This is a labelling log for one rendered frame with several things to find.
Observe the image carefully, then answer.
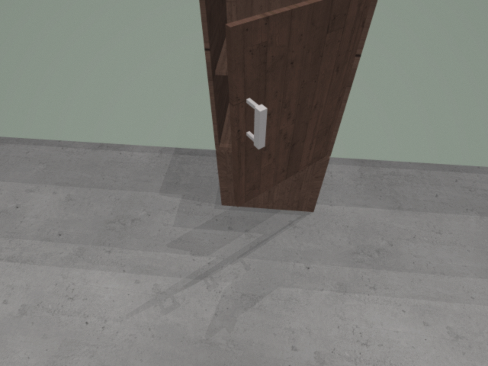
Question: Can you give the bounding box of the handle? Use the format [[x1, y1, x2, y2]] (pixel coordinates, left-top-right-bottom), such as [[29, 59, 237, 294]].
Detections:
[[246, 98, 268, 149]]

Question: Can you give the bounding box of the cupboard door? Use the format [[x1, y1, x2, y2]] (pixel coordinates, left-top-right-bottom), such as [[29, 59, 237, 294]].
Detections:
[[225, 0, 371, 207]]

